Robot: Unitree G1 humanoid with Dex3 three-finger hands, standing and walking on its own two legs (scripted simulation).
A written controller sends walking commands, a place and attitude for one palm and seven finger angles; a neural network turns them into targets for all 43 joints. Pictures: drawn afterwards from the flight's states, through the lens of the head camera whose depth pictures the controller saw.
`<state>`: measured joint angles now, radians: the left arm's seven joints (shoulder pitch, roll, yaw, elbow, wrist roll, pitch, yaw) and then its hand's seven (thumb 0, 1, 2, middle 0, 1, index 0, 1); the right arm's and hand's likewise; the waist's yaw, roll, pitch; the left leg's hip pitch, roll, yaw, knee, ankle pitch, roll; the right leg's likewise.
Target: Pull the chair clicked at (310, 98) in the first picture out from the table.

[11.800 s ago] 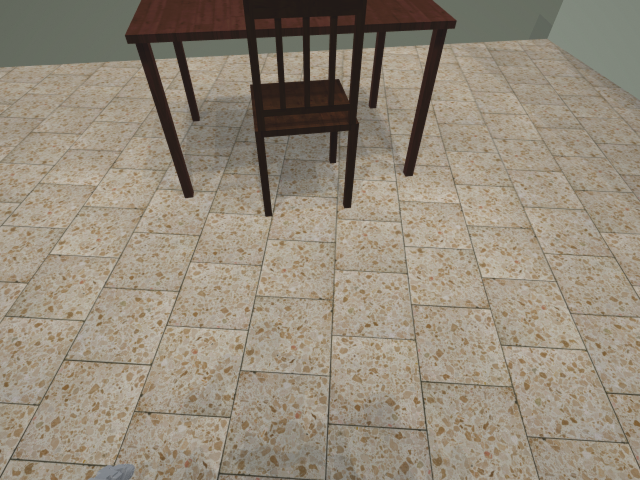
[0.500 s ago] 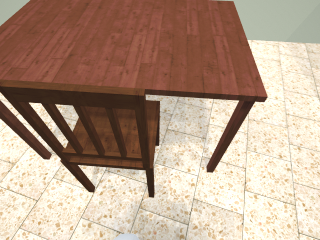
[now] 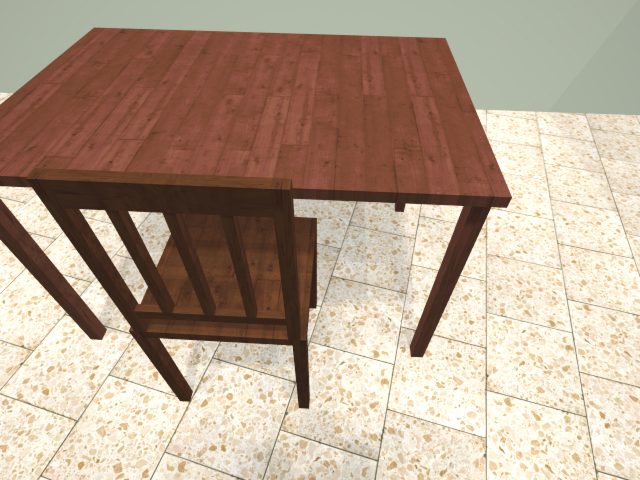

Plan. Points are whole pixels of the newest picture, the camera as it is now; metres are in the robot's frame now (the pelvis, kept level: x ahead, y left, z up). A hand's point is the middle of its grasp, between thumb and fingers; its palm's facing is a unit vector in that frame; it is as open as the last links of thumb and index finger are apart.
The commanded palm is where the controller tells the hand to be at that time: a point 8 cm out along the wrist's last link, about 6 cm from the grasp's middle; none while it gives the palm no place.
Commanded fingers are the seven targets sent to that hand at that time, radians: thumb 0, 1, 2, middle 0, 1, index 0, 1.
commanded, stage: come to a stop and stand still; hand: left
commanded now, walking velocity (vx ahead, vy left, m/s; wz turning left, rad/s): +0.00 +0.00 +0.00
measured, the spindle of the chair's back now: (193, 267) +0.48 +0.27 -0.09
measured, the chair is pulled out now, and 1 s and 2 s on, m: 0.00 0.00 0.00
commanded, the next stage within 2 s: look again from close up in 0.12 s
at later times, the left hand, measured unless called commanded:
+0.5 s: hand out of the picture +0.05 +0.20 -0.18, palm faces -0.01 -0.97 -0.23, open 7.3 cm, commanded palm none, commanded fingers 0.00 0.90 0.90 -0.20 -0.30 -0.20 -0.30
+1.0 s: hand out of the picture +0.04 +0.21 -0.18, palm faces -0.02 -0.98 -0.19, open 7.3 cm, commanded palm none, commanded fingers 0.00 0.90 0.90 -0.20 -0.30 -0.20 -0.30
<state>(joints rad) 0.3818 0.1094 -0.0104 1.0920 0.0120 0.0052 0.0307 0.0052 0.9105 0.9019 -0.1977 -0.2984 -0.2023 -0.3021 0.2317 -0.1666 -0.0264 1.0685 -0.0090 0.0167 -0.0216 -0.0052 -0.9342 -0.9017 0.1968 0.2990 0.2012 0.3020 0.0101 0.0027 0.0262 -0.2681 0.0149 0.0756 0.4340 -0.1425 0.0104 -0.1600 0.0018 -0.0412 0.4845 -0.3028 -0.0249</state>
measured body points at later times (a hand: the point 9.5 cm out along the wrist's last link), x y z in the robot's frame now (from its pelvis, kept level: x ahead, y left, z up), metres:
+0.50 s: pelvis +0.02 +0.03 -0.01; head +0.02 +0.02 +0.44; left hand +0.05 +0.26 -0.16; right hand -0.01 -0.17 -0.17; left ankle +0.06 +0.11 -0.74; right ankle -0.02 -0.10 -0.74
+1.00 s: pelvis +0.04 +0.03 +0.00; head +0.05 +0.04 +0.45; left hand +0.04 +0.26 -0.16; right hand +0.07 -0.21 -0.15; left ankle +0.06 +0.11 -0.74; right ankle -0.02 -0.10 -0.74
